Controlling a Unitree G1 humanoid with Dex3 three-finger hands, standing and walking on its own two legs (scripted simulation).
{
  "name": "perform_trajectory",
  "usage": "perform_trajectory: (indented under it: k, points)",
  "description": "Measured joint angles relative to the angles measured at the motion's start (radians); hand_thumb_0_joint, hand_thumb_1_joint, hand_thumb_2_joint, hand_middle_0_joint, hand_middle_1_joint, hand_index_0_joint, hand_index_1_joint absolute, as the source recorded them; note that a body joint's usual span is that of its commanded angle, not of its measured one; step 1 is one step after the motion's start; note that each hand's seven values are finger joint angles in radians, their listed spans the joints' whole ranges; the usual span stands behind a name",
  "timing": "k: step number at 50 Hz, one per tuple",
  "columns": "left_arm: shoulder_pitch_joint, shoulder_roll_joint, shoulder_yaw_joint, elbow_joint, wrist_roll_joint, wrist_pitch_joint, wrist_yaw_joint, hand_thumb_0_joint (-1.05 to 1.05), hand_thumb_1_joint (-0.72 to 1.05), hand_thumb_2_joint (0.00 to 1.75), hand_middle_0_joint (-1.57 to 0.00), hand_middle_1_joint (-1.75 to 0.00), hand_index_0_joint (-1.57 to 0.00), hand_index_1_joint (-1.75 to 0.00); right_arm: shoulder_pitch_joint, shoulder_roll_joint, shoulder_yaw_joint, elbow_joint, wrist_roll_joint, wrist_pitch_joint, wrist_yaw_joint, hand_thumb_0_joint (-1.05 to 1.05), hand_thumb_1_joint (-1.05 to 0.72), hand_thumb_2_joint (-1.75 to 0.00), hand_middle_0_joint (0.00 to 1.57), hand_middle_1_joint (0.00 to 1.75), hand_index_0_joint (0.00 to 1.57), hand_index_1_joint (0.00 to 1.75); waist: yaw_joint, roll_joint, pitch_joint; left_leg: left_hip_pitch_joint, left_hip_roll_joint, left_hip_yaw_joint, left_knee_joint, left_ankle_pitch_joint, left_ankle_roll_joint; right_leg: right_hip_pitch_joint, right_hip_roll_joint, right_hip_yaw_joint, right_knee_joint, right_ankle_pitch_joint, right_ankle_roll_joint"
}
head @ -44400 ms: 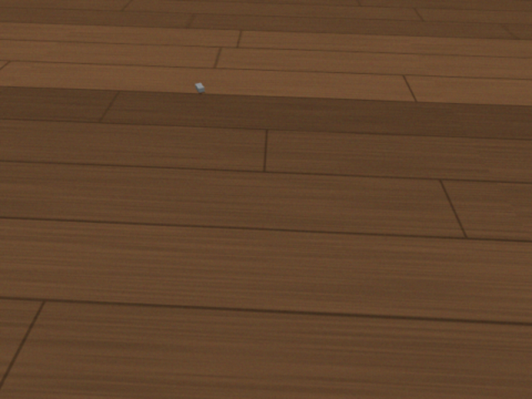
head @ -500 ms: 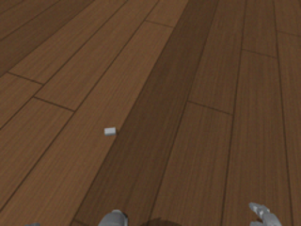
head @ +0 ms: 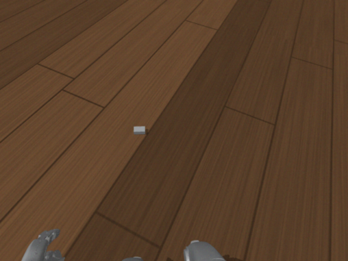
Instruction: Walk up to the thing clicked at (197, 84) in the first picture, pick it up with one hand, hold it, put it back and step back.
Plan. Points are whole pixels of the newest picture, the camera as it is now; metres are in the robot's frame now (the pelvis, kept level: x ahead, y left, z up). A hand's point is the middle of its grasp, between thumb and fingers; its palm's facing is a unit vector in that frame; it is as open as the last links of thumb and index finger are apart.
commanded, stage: step back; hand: left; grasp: from above
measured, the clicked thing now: (139, 130) +0.96 +0.20 -0.74
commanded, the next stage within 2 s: stand in 1.40 s
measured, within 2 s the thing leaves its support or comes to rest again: neither
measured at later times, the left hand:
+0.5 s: hand out of the picture -0.09 +0.26 -0.14, palm faces +0.03 -0.90 -0.43, open 7.4 cm
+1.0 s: hand out of the picture -0.08 +0.23 -0.14, palm faces +0.06 -0.93 -0.37, open 7.4 cm
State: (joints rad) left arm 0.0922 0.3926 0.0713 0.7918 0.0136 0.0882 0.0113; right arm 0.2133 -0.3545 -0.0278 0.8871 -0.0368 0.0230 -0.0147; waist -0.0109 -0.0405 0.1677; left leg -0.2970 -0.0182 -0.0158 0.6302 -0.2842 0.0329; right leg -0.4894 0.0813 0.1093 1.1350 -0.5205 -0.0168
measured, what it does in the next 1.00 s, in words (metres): walks backwards: right foot, then left foot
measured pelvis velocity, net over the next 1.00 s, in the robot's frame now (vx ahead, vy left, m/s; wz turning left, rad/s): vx -0.13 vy -0.04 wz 0.04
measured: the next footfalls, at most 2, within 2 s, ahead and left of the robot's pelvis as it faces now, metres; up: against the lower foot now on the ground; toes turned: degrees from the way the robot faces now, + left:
right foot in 0.22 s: -0.08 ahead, -0.16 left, +0.00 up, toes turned +0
left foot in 0.50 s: -0.10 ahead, +0.09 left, +0.00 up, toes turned -1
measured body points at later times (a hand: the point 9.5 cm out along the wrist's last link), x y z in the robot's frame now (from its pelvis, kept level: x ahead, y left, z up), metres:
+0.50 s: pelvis -0.15 -0.03 -0.01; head -0.13 -0.04 +0.44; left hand -0.10 +0.30 -0.11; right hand -0.09 -0.36 -0.13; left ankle -0.14 +0.09 -0.72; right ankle -0.13 -0.16 -0.73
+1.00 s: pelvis -0.13 -0.04 +0.00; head -0.12 -0.04 +0.45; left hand -0.08 +0.28 -0.11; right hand -0.05 -0.36 -0.12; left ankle -0.08 +0.10 -0.71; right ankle -0.12 -0.16 -0.73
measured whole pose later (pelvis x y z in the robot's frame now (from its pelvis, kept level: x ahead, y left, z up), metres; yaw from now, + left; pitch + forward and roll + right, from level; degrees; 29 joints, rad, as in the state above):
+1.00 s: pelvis -0.13 -0.04 +0.00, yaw +2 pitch -3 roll -1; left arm 0.21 0.36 0.06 0.99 0.04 -0.04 -0.01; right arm 0.23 -0.40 -0.06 1.01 -0.03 0.00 0.02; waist 0.04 0.02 0.06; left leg -0.37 0.02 -0.05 0.73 -0.39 0.00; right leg -0.21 -0.01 -0.06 0.56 -0.31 -0.01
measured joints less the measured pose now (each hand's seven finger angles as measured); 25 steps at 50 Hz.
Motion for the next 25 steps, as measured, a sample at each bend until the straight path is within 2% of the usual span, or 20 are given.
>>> perform_trajectory:
  k: [2, 5, 8, 10, 11, 12, 13, 14, 15, 18, 21, 24, 25]
  points:
    - [0.011, 0.001, 0.004, 0.003, 0.001, -0.004, -0.001, 0.01, 0.9, 0.89, -0.2, -0.3, -0.21, -0.3, -0.018, -0.003, -0.001, -0.012, 0.0, -0.001, -0.004, 0.01, -0.9, -0.9, 0.2, 0.3, 0.21, 0.3, 0.007, 0.002, -0.009, -0.02, 0.017, 0.003, -0.016, 0.03, -0.003, 0.011, 0.018, 0.018, 0.067, -0.002, 0.009]
    - [0.034, 0.005, 0.008, 0.008, 0.007, -0.01, -0.004, 0.01, 0.9, 0.89, -0.2, -0.3, -0.21, -0.3, -0.054, -0.014, -0.007, -0.041, -0.003, -0.001, -0.007, 0.01, -0.9, -0.9, 0.2, 0.3, 0.21, 0.3, 0.019, 0.007, -0.011, -0.057, 0.041, 0.013, -0.021, 0.066, -0.009, 0.074, 0.002, 0.016, 0.012, -0.011, 0.031]
    - [0.055, 0.011, 0.005, 0.03, 0.01, -0.018, -0.009, 0.01, 0.9, 0.89, -0.2, -0.3, -0.21, -0.3, -0.092, -0.03, -0.012, -0.071, -0.006, -0.001, -0.004, 0.0, -0.9, -0.9, 0.2, 0.3, 0.21, 0.3, 0.03, 0.018, -0.01, -0.105, 0.069, 0.026, -0.006, 0.094, -0.021, 0.162, -0.041, -0.018, -0.183, 0.003, 0.033]
    - [0.072, 0.015, 0.004, 0.052, 0.011, -0.031, -0.015, 0.01, 0.9, 0.89, -0.2, -0.3, -0.21, -0.3, -0.112, -0.043, -0.012, -0.084, -0.004, 0.005, 0.001, 0.0, -0.9, -0.9, 0.2, 0.3, 0.21, 0.3, 0.038, 0.028, -0.016, -0.143, 0.087, 0.033, 0.019, 0.106, -0.034, 0.237, -0.064, -0.047, -0.371, 0.06, 0.02]
    - [0.081, 0.013, 0.005, 0.067, 0.013, -0.04, -0.016, 0.01, 0.9, 0.89, -0.2, -0.3, -0.21, -0.3, -0.121, -0.052, -0.013, -0.085, -0.002, 0.01, 0.003, 0.0, -0.9, -0.9, 0.2, 0.3, 0.21, 0.3, 0.042, 0.038, -0.021, -0.165, 0.099, 0.032, 0.041, 0.107, -0.04, 0.272, -0.064, -0.058, -0.46, 0.089, 0.018]
    - [0.085, 0.0, 0.007, 0.085, 0.019, -0.046, -0.017, 0.01, 0.9, 0.89, -0.2, -0.3, -0.21, -0.3, -0.131, -0.064, -0.018, -0.08, 0.0, 0.016, 0.004, 0.0, -0.9, -0.9, 0.2, 0.3, 0.21, 0.3, 0.038, 0.073, -0.014, -0.182, 0.114, 0.005, 0.069, 0.09, -0.034, 0.276, -0.041, -0.074, -0.472, 0.103, 0.019]
    - [0.097, -0.008, 0.005, 0.096, 0.025, -0.047, -0.02, 0.01, 0.9, 0.89, -0.2, -0.3, -0.21, -0.3, -0.129, -0.067, -0.024, -0.071, 0.002, 0.023, 0.001, 0.0, -0.9, -0.9, 0.2, 0.3, 0.21, 0.3, 0.035, 0.086, -0.019, -0.2, 0.096, -0.032, 0.106, 0.004, -0.03, 0.264, -0.035, -0.083, -0.457, 0.108, 0.018]
    - [0.112, -0.01, 0.002, 0.103, 0.03, -0.046, -0.024, 0.01, 0.9, 0.89, -0.2, -0.3, -0.21, -0.3, -0.119, -0.063, -0.028, -0.06, 0.005, 0.03, -0.003, 0.0, -0.9, -0.9, 0.2, 0.3, 0.21, 0.3, 0.043, 0.076, -0.033, -0.218, 0.057, -0.058, 0.168, -0.084, -0.034, 0.247, -0.046, -0.078, -0.439, 0.11, 0.012]
    - [0.128, -0.012, -0.001, 0.109, 0.032, -0.046, -0.024, 0.01, 0.9, 0.89, -0.2, -0.3, -0.21, -0.3, -0.106, -0.06, -0.029, -0.049, 0.009, 0.036, -0.004, 0.0, -0.9, -0.9, 0.2, 0.3, 0.21, 0.3, 0.054, 0.062, -0.046, -0.232, 0.019, -0.078, 0.243, -0.129, -0.037, 0.235, -0.06, -0.069, -0.433, 0.115, 0.005]
    - [0.154, -0.022, -0.004, 0.126, 0.036, -0.051, -0.018, 0.01, 0.9, 0.89, -0.21, -0.3, -0.21, -0.3, -0.058, -0.069, -0.031, -0.019, 0.019, 0.032, 0.0, 0.0, -0.9, -0.9, 0.2, 0.3, 0.21, 0.3, 0.058, 0.055, -0.069, -0.239, -0.051, -0.104, 0.408, -0.144, -0.042, 0.223, -0.091, -0.071, -0.451, 0.145, 0.006]
    - [0.159, -0.019, -0.001, 0.128, 0.042, -0.063, -0.017, 0.01, 0.9, 0.89, -0.21, -0.3, -0.21, -0.3, -0.006, -0.074, -0.033, 0.014, 0.015, 0.026, 0.011, 0.0, -0.9, -0.9, 0.2, 0.3, 0.21, 0.3, 0.054, 0.06, -0.086, -0.175, -0.044, -0.077, 0.389, -0.15, -0.053, 0.211, -0.108, -0.096, -0.459, 0.16, 0.004]
    - [0.15, -0.002, 0.006, 0.123, 0.044, -0.076, -0.019, 0.01, 0.9, 0.89, -0.21, -0.3, -0.21, -0.3, 0.037, -0.066, -0.034, 0.059, 0.006, 0.02, 0.025, 0.0, -0.9, -0.9, 0.2, 0.3, 0.21, 0.3, 0.05, 0.057, -0.098, -0.054, -0.009, -0.033, 0.189, -0.2, -0.052, 0.196, -0.125, -0.128, -0.447, 0.158, 0.006]
    - [0.146, 0.005, 0.006, 0.122, 0.041, -0.077, -0.02, 0.01, 0.9, 0.89, -0.21, -0.3, -0.21, -0.3, 0.047, -0.061, -0.035, 0.075, 0.005, 0.015, 0.028, 0.0, -0.9, -0.9, 0.2, 0.3, 0.21, 0.3, 0.048, 0.054, -0.101, -0.003, -0.001, -0.02, 0.088, -0.189, -0.046, 0.189, -0.132, -0.137, -0.436, 0.155, 0.01]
